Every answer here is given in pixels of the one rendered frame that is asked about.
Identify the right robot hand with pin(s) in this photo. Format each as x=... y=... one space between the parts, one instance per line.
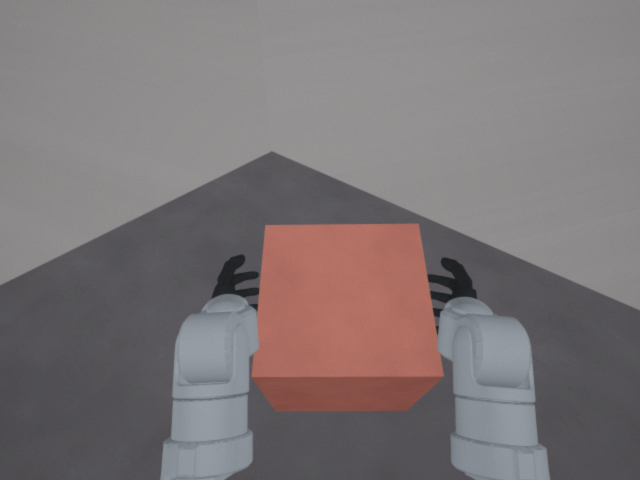
x=461 y=286

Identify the left robot forearm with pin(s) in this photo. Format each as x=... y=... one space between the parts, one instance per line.
x=209 y=435

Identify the left robot hand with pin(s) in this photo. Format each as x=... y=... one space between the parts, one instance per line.
x=227 y=281

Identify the right robot forearm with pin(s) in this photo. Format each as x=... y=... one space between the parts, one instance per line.
x=496 y=431

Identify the carton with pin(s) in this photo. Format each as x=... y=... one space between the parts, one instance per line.
x=345 y=318

